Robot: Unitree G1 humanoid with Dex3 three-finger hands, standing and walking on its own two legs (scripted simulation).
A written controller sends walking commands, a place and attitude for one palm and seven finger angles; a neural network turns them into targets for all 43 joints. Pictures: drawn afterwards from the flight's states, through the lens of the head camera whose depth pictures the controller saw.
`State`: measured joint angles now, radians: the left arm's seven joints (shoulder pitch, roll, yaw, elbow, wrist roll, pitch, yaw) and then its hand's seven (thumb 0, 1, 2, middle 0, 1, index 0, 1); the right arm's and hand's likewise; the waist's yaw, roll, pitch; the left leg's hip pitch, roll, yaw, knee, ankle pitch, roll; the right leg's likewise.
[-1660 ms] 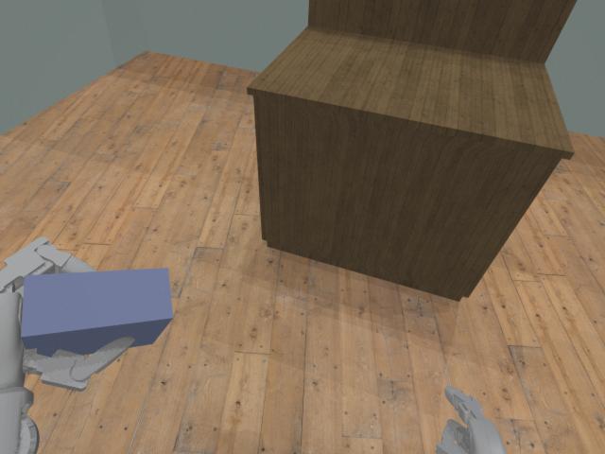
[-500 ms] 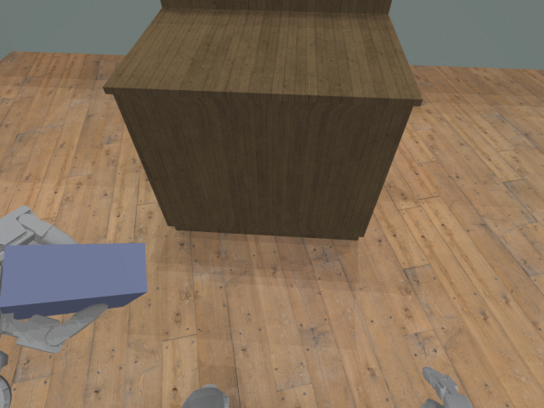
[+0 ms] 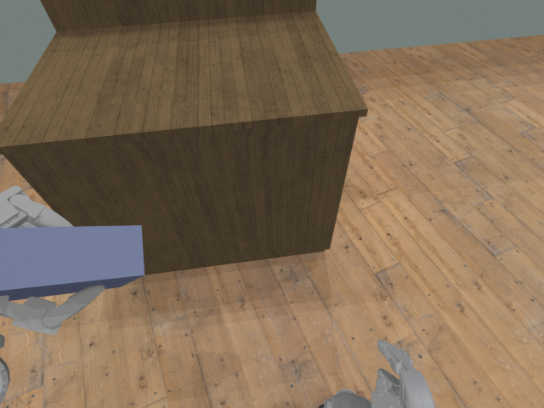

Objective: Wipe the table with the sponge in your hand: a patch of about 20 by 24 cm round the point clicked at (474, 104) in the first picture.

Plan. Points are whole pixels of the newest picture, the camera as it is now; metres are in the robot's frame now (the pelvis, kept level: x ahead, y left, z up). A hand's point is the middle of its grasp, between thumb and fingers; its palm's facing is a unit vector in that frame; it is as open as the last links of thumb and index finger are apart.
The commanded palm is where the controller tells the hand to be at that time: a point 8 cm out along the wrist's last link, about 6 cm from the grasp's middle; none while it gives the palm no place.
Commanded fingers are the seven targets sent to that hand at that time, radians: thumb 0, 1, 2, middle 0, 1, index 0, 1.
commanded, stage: turn to face it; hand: left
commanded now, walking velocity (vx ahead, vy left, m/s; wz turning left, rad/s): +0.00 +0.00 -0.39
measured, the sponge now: (91, 262) +0.24 +0.21 +0.17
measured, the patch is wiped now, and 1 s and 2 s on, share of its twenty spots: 0.00 0.00 0.00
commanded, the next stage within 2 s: take the last steps up to it in 0.28 s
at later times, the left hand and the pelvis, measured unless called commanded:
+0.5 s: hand (117, 192) +0.31 +0.20 +0.19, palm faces +0.31 -0.86 -0.41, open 9.4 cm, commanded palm +0.28 +0.23 +0.19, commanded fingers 0.00 0.10 1.30 -1.20 -1.60 -1.20 -1.60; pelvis +0.07 -0.02 +0.00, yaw -11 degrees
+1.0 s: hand (208, 169) +0.37 +0.11 +0.17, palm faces +0.18 -0.87 -0.45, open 9.4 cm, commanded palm +0.33 +0.16 +0.19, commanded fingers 0.00 0.10 1.30 -1.20 -1.60 -1.20 -1.60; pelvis +0.11 -0.07 +0.01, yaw -13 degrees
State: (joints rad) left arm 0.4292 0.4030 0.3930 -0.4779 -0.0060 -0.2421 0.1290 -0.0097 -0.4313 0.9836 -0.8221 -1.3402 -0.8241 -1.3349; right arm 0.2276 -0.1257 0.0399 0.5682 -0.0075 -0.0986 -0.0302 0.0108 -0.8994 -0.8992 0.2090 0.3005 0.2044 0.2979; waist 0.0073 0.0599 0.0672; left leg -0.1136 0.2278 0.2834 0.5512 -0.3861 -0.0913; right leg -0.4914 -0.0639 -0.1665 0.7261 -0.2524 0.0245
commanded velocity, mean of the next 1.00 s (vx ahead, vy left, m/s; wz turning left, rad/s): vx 0.19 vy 0.00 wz -0.14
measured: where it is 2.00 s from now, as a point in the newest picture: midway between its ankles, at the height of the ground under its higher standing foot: (328, 379)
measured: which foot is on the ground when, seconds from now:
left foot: down 0.00-0.04, up 0.06-0.42, down 0.44-0.80, up 0.82-1.00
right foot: up 0.00-0.02, down 0.04-0.46, up 0.48-0.76, down 0.78-1.00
